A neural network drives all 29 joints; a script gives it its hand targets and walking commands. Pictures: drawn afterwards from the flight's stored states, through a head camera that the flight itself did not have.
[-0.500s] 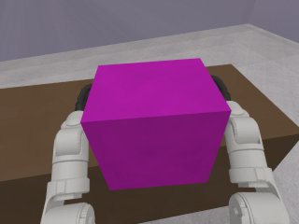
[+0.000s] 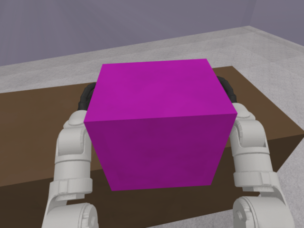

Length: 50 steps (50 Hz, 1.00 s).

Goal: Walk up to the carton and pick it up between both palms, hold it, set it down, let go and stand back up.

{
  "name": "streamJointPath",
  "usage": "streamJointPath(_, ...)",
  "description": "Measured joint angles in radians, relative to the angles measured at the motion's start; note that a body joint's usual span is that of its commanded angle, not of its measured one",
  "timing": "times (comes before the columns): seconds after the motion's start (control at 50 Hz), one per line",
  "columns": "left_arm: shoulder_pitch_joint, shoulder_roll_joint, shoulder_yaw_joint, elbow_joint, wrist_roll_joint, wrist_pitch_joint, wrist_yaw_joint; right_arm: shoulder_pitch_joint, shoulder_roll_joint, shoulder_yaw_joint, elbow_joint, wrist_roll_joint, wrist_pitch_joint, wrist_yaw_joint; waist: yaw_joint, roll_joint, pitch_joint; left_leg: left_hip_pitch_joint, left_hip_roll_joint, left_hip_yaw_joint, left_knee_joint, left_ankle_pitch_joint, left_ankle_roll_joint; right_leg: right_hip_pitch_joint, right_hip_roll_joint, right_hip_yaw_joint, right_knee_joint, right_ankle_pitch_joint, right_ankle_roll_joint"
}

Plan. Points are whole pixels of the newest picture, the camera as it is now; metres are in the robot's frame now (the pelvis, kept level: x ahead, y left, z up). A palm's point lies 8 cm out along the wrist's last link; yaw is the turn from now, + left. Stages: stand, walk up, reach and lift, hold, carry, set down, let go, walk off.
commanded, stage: hold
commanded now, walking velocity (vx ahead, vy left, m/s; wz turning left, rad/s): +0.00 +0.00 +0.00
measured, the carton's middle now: (158, 126) +0.35 +0.00 +0.15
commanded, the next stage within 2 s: none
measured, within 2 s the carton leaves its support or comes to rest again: neither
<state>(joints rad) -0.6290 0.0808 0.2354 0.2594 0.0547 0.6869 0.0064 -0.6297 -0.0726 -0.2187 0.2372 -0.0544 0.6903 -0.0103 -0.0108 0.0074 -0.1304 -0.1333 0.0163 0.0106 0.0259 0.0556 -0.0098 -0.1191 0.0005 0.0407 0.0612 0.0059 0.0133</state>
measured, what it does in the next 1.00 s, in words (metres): stands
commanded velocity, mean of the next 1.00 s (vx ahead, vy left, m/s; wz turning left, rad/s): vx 0.00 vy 0.00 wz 0.00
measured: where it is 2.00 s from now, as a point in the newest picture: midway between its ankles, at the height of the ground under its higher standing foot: outside the picture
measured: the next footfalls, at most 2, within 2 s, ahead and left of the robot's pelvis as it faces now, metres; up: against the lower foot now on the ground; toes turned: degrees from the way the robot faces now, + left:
none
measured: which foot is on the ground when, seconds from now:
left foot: down 0.00-1.00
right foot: down 0.00-1.00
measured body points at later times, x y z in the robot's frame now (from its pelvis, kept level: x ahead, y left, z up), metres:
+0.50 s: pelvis +0.01 +0.00 +0.00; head -0.01 +0.00 +0.45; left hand +0.39 +0.18 +0.17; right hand +0.39 -0.18 +0.18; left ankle +0.04 +0.12 -0.76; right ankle +0.02 -0.13 -0.76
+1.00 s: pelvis +0.00 +0.00 +0.00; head -0.02 +0.00 +0.45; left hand +0.38 +0.17 +0.17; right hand +0.38 -0.18 +0.18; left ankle +0.04 +0.12 -0.76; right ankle +0.02 -0.13 -0.76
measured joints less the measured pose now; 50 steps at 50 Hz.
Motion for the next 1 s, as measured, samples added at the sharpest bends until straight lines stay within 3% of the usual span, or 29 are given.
streamJointPath(0.16, 0.011, 0.004, 0.001, 0.011, 0.009, -0.005, -0.003, -0.008, 0.007, -0.001, 0.041, -0.011, -0.019, 0.011, -0.001, -0.01, 0.016, 0.012, 0.0, -0.002, -0.002, -0.003, -0.001, 0.014, 0.0, -0.002, -0.004, -0.003, -0.001)
streamJointPath(0.7, 0.047, 0.006, -0.019, -0.105, -0.014, 0.037, 0.011, 0.026, 0.004, 0.017, -0.083, 0.008, 0.032, -0.003, -0.003, -0.006, 0.038, 0.051, 0.001, -0.006, -0.028, 0.001, -0.003, 0.058, 0.001, -0.007, -0.04, 0.007, -0.004)
streamJointPath(1.0, 0.035, -0.008, -0.005, -0.043, 0.0, 0.015, -0.003, 0.031, 0.008, 0.002, -0.043, -0.004, 0.018, 0.005, -0.008, 0.0, 0.035, 0.055, -0.001, -0.009, -0.026, 0.006, -0.001, 0.063, -0.001, -0.011, -0.041, 0.013, -0.002)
